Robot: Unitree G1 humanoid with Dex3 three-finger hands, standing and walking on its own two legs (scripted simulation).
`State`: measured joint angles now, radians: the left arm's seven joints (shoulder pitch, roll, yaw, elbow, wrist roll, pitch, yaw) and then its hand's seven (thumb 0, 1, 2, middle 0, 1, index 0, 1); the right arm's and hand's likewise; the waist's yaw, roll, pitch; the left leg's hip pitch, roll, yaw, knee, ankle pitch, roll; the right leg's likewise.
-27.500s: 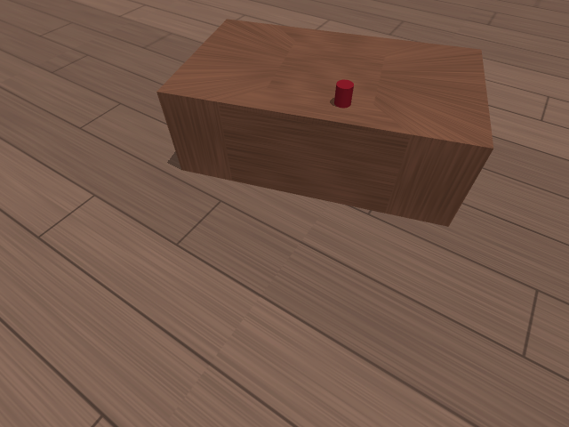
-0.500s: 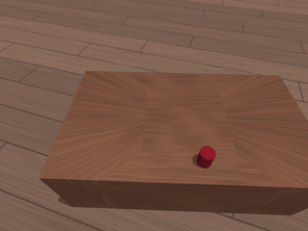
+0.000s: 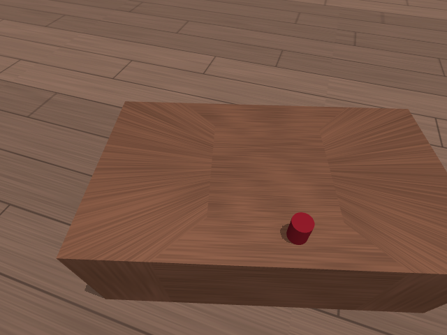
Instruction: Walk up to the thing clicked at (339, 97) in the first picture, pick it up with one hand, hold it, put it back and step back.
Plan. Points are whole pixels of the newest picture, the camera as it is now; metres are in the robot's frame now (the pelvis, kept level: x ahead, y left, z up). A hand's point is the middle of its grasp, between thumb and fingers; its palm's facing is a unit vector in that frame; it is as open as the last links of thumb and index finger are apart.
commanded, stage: stand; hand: right
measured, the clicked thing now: (299, 228) +0.46 -0.21 -0.29
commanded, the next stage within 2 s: step back in 0.14 s
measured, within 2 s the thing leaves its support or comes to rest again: neither
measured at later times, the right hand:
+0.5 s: hand out of the picture +0.04 -0.26 -0.17, palm faces -0.01 +0.91 -0.42, open 7.4 cm
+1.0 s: hand out of the picture -0.07 -0.25 -0.18, palm faces +0.05 +0.93 -0.37, open 7.4 cm
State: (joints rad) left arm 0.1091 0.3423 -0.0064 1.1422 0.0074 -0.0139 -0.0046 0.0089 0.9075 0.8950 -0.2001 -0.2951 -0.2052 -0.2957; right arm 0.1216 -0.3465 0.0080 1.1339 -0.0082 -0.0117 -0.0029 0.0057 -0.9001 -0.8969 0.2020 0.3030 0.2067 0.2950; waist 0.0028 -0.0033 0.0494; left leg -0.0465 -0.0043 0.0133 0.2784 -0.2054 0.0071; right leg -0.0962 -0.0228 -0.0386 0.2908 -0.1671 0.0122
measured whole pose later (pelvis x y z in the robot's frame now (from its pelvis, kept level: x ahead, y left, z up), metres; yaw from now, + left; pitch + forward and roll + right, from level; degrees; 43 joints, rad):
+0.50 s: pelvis -0.06 +0.03 -0.03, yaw +1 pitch -2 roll +0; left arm 0.03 0.40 0.05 0.94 0.02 0.05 0.00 0.01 0.91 0.89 -0.20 -0.30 -0.21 -0.30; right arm 0.09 -0.41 -0.06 0.96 0.01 0.05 0.02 0.00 -0.90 -0.90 0.20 0.30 0.21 0.29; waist -0.01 -0.03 0.17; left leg -0.31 -0.04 -0.02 0.76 -0.39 0.07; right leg -0.36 -0.07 -0.02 0.66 -0.27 0.02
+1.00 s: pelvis -0.16 +0.02 -0.02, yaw -4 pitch -3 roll +1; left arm 0.14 0.34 0.06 0.87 0.03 0.03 -0.01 0.01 0.91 0.89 -0.20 -0.30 -0.21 -0.30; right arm 0.12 -0.39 -0.04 0.89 0.01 0.06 -0.02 0.01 -0.90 -0.90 0.20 0.30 0.21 0.30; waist 0.01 0.02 0.18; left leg -0.45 -0.08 -0.10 1.04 -0.52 0.00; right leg -0.26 0.02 0.08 0.63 -0.32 -0.02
